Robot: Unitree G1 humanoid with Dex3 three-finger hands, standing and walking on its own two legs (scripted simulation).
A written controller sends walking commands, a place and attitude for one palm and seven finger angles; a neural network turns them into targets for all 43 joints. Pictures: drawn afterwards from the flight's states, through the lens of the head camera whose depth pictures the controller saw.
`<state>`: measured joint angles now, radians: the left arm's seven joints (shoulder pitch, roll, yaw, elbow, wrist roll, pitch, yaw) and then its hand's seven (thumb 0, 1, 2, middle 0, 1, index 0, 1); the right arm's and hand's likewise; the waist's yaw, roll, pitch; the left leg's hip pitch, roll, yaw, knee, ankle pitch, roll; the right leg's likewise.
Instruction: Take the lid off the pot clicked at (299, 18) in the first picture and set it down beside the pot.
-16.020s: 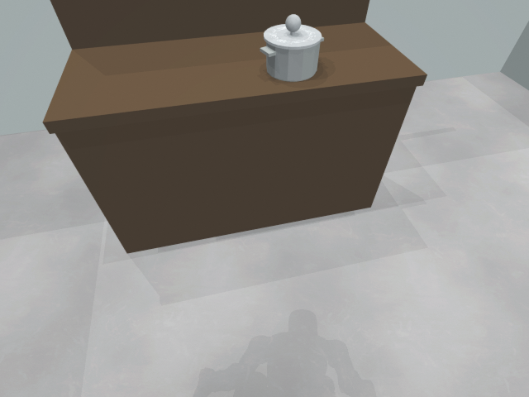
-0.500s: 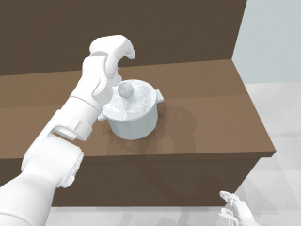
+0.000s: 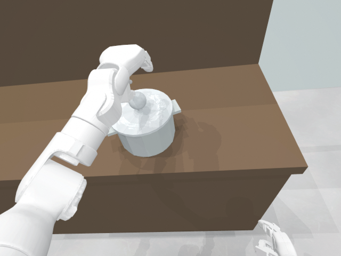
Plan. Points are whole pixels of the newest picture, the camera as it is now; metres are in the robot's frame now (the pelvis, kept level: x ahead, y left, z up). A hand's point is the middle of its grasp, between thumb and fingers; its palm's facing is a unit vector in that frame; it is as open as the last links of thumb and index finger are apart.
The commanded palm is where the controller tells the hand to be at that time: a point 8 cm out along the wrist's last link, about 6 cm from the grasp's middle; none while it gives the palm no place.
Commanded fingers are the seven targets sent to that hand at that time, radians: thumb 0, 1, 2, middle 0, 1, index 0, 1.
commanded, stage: move the open hand above the knob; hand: left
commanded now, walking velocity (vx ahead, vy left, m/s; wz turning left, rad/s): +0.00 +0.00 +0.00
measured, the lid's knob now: (137, 100) +0.49 +0.10 +0.11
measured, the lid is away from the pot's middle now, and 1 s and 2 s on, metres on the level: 0.00 0.00 0.00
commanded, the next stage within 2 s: lower the open fingers around the knob in 0.06 s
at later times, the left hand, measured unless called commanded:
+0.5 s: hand (125, 96) +0.44 +0.11 +0.16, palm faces -0.23 -0.06 -0.97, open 10.2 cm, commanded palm +0.43 +0.12 +0.23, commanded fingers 0.00 -0.38 1.60 -0.85 -0.08 -0.85 -0.08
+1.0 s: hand (129, 97) +0.47 +0.11 +0.14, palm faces -0.25 -0.08 -0.96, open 10.2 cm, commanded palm +0.44 +0.12 +0.19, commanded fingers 0.00 -0.38 1.60 -0.85 -0.08 -0.85 -0.08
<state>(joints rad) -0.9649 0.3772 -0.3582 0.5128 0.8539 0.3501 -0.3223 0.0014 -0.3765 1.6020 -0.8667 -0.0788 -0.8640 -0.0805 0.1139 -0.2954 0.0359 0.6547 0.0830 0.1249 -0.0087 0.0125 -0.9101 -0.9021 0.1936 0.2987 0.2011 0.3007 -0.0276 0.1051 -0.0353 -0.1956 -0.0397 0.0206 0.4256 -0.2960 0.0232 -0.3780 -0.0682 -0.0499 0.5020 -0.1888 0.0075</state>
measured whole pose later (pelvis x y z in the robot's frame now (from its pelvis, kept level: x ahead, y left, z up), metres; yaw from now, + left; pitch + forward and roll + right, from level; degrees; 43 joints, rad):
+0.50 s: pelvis +0.00 +0.01 +0.00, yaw +0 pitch +4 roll +1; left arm -0.93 0.36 -0.35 0.59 0.84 0.37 -0.35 0.00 -0.38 1.60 -0.86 -0.08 -0.86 -0.08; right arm 0.12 -0.29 0.04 0.64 0.09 0.14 0.01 0.01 -0.91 -0.90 0.19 0.30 0.20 0.30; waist -0.03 0.09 -0.04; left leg -0.21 -0.04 0.02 0.43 -0.29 0.03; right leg -0.39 -0.07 -0.05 0.49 -0.18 0.01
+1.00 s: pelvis +0.01 +0.01 +0.00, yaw +0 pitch +6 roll +1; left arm -0.98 0.30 -0.34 0.74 0.85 0.36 -0.27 0.00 -0.37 1.60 -0.86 -0.08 -0.86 -0.08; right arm 0.15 -0.28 0.04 0.68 0.08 0.12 0.02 0.01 -0.91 -0.90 0.19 0.30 0.20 0.30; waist -0.04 0.09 -0.06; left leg -0.23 -0.05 0.03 0.43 -0.31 0.04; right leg -0.40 -0.07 -0.04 0.49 -0.19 0.03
